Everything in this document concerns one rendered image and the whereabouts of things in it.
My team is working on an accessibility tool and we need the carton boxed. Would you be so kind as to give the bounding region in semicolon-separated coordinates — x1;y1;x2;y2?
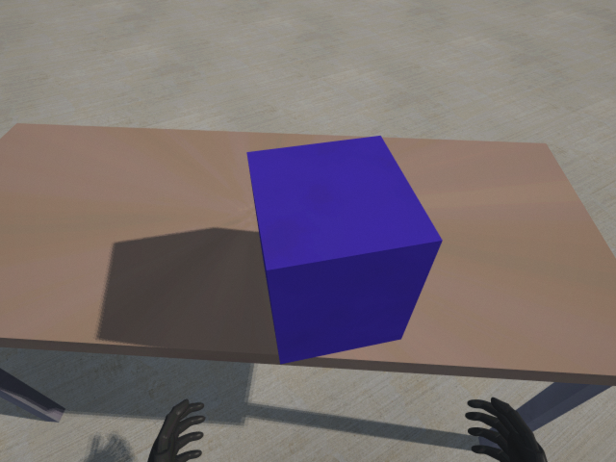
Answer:
246;136;442;364

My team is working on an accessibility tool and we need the left robot hand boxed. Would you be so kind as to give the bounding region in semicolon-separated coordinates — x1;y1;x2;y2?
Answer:
147;399;205;462

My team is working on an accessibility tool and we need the right robot hand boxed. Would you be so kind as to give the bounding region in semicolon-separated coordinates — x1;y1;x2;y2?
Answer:
465;398;548;462

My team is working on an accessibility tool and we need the table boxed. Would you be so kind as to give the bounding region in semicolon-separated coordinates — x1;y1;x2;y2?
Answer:
0;123;616;449

